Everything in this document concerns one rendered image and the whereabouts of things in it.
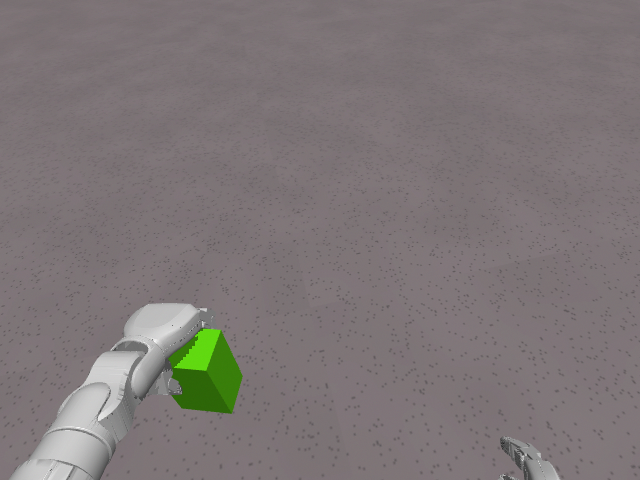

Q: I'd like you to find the left robot arm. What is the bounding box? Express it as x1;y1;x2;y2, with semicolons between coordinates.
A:
8;335;165;480

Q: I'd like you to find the left robot hand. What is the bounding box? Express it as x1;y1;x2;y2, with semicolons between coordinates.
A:
123;303;217;395

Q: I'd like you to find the carton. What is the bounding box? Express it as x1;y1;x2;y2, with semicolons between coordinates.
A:
168;329;243;414

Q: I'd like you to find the right robot hand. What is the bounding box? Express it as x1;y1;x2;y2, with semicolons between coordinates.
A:
498;436;560;480

